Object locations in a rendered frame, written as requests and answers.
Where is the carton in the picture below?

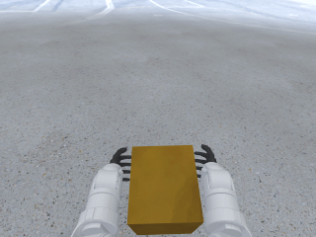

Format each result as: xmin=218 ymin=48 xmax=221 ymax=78
xmin=127 ymin=145 xmax=204 ymax=235

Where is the right robot forearm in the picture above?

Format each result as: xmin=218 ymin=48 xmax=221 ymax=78
xmin=200 ymin=162 xmax=252 ymax=237

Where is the left robot hand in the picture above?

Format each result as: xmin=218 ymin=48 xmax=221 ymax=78
xmin=110 ymin=147 xmax=131 ymax=182

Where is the right robot hand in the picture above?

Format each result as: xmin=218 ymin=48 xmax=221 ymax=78
xmin=194 ymin=144 xmax=217 ymax=178

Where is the left robot forearm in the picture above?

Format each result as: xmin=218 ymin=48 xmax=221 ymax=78
xmin=71 ymin=163 xmax=123 ymax=237

